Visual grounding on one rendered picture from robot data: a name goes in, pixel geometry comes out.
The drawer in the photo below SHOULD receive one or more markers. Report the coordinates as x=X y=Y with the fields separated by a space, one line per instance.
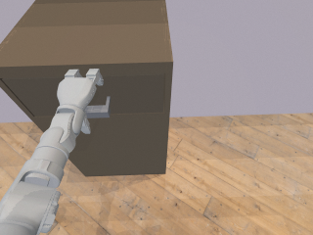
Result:
x=130 y=93

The robot left hand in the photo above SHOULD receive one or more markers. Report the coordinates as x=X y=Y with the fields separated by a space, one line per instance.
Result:
x=79 y=91

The robot left forearm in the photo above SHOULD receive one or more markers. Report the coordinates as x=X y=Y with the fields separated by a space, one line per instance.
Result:
x=47 y=163

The handle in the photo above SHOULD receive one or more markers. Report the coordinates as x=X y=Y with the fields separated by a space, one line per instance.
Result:
x=99 y=111

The cabinet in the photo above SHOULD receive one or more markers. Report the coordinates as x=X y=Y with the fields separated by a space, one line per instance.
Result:
x=116 y=36

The robot left upper arm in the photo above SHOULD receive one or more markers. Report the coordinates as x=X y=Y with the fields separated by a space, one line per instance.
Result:
x=30 y=210

